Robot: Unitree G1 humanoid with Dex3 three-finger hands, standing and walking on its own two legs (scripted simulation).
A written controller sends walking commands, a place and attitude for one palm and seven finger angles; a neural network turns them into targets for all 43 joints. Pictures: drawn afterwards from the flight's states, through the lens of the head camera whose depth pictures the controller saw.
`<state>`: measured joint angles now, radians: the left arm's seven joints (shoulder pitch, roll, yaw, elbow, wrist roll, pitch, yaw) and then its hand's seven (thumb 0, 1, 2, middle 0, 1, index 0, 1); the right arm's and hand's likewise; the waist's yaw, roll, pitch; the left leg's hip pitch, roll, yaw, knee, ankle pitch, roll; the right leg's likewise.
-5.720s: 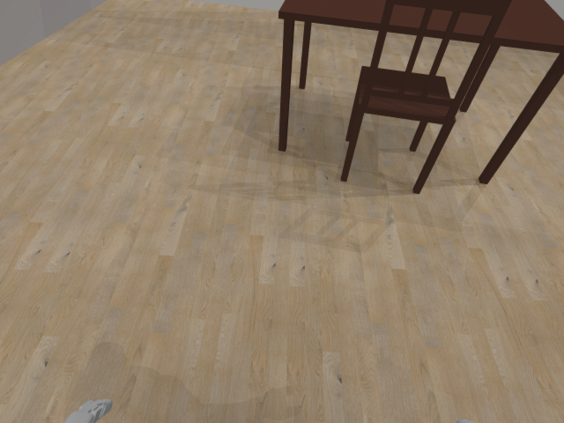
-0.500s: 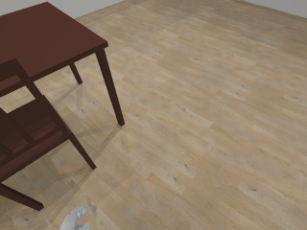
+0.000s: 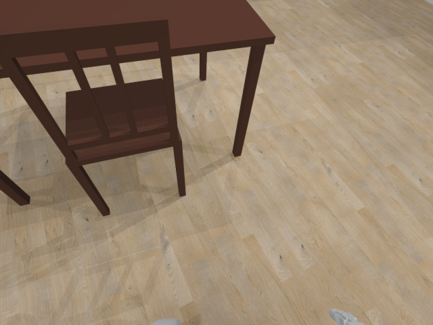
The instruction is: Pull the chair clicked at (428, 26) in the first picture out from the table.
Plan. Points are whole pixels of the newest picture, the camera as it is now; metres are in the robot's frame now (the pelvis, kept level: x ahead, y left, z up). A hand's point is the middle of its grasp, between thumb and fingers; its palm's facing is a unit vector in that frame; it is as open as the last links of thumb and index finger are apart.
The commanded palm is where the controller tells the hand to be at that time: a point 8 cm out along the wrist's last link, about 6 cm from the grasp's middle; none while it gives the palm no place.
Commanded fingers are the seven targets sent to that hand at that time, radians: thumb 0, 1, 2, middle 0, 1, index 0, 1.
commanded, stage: turn to face it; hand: left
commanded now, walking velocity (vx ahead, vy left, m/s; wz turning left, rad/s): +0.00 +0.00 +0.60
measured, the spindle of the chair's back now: (90, 100) +0.65 +0.42 -0.07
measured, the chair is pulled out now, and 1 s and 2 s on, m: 0.00 0.00 0.00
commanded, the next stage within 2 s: take the last steps up to it in 0.64 s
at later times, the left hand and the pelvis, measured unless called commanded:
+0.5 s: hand out of the picture +0.10 +0.22 -0.13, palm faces +0.20 -0.94 -0.26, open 7.4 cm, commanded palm none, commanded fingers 0.00 0.90 0.90 -0.20 -0.30 -0.20 -0.30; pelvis +0.01 -0.01 +0.02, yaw +13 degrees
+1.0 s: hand out of the picture -0.08 +0.16 -0.15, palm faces +0.44 -0.87 -0.21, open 7.4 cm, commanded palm none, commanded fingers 0.00 0.90 0.90 -0.20 -0.30 -0.20 -0.30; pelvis +0.02 -0.01 +0.02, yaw +22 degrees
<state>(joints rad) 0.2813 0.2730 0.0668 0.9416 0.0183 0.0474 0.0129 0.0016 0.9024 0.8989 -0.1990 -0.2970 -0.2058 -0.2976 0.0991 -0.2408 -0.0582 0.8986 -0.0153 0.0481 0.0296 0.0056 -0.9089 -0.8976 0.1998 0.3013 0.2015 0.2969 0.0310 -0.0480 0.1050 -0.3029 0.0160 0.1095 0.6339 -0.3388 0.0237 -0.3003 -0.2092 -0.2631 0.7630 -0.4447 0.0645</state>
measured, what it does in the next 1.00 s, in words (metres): steps on the spot, turning left: right foot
